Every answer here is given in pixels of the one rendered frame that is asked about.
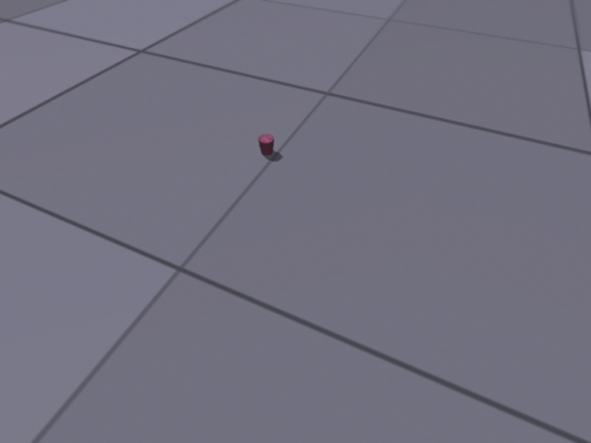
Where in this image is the cup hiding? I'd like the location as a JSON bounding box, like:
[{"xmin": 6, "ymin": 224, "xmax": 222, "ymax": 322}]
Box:
[{"xmin": 259, "ymin": 134, "xmax": 274, "ymax": 156}]

